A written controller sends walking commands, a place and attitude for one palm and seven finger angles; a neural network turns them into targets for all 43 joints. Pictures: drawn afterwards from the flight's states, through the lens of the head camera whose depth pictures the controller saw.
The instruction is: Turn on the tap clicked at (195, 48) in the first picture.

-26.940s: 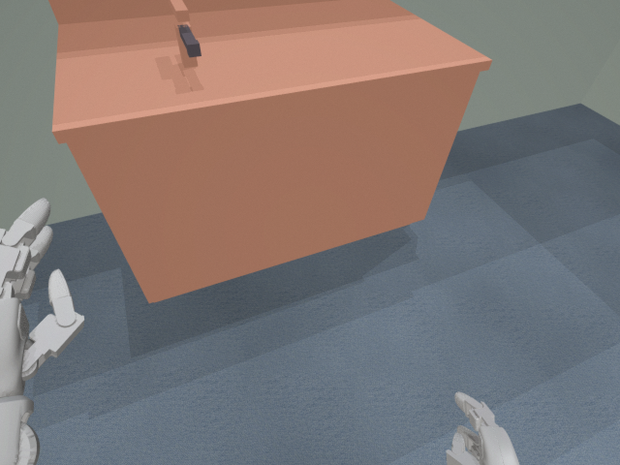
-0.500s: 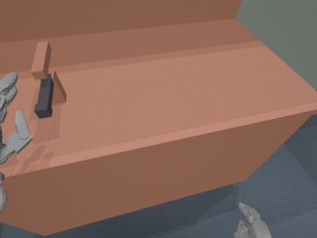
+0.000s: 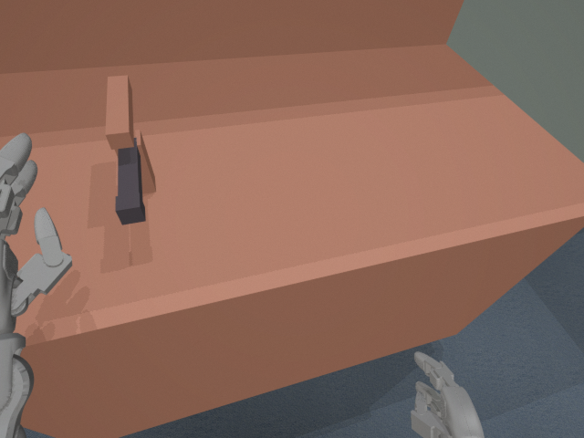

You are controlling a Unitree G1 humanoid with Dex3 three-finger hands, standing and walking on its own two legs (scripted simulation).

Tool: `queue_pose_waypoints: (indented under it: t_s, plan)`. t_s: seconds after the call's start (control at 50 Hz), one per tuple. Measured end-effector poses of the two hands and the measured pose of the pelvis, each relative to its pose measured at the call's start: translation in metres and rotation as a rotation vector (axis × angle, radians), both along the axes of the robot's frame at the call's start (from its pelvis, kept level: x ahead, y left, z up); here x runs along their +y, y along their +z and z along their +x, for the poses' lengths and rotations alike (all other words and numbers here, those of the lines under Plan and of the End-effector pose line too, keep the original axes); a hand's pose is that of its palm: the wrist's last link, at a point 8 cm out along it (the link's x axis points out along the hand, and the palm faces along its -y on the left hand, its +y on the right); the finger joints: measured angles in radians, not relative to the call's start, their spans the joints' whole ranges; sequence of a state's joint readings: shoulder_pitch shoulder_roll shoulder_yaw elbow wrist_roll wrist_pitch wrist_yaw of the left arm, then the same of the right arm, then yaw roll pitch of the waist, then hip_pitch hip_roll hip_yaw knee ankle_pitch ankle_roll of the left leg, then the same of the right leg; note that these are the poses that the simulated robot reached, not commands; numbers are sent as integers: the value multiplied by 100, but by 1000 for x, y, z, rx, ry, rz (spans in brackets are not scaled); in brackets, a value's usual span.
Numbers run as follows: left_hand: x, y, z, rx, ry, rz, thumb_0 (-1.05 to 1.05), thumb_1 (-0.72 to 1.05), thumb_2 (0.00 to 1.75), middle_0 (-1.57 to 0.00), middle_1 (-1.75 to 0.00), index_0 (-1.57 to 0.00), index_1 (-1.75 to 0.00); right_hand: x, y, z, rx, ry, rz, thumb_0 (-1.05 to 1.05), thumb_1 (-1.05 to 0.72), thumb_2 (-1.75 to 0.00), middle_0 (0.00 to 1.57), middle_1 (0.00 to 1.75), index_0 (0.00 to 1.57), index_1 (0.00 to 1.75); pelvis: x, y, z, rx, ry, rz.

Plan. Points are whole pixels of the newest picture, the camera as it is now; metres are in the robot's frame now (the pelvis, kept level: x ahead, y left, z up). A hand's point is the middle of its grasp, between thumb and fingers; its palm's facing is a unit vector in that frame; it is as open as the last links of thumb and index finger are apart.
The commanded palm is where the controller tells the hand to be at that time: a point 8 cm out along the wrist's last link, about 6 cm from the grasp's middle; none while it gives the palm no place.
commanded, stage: come to a stop and stand still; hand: left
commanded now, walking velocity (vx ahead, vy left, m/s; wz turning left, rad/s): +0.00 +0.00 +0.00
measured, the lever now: (130, 209) +0.34 +0.26 +0.12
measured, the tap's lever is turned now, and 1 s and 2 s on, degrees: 0 0 0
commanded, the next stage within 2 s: look again from close up in 0.28 s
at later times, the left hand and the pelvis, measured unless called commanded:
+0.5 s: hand (84, 267) +0.23 +0.24 +0.16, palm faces +0.40 -0.83 -0.38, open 7.5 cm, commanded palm +0.17 +0.27 +0.18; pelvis +0.01 -0.01 +0.00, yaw +1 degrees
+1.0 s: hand (106, 288) +0.21 +0.22 +0.16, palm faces +0.39 -0.84 -0.37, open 7.5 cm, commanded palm +0.16 +0.25 +0.18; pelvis +0.00 -0.03 +0.01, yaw +1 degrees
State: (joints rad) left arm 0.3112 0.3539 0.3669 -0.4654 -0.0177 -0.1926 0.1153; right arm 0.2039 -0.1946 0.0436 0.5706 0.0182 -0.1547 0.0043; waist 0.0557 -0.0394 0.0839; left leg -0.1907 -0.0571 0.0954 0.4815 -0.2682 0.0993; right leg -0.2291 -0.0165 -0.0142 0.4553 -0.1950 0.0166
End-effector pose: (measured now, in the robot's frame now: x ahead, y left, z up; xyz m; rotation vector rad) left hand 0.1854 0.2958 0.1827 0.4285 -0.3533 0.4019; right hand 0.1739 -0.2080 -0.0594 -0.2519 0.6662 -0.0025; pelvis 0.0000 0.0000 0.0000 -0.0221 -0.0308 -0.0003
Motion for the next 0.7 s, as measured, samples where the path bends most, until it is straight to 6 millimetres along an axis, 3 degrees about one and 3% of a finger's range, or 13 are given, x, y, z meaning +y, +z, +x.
queue_pose_waypoints:
  t_s: [0.12, 0.24, 0.42, 0.7]
  plan:
    - [-2, -9, 10, 62, -57, 18, 2, 89, 90, -20, -30, -20, -30, 18, 5, 18, -45, -11, 44, 1, -90, -90, 21, 30, 21, 30, 9, -1, 9, 3, -6, 12]
    - [6, -20, 12, 137, -27, 8, 2, 89, 90, -21, -30, -21, -30, 21, 2, 20, 0, 2, 44, 1, -90, -90, 21, 30, 21, 30, 7, 1, 13, 5, 10, -1]
    - [-7, -6, 4, 88, -17, 21, 2, 89, 90, -21, -30, -21, -30, 1, -2, 19, 45, -2, 10, 1, -90, -90, 21, 30, 21, 30, -4, 3, 15, 11, 23, -9]
    - [-32, -13, -7, 130, -9, -20, 2, 89, 90, -21, -30, -21, -30, -35, 5, 13, 1, -58, -9, 1, -90, -90, 21, 30, 21, 30, -26, 4, 6, 12, 20, -1]
